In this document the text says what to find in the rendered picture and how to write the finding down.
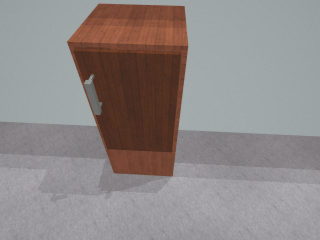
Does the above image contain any cupboard door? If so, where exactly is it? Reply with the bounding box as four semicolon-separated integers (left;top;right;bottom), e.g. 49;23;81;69
73;48;182;153

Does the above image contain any handle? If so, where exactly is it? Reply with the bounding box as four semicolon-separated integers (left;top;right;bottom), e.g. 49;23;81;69
84;74;102;115

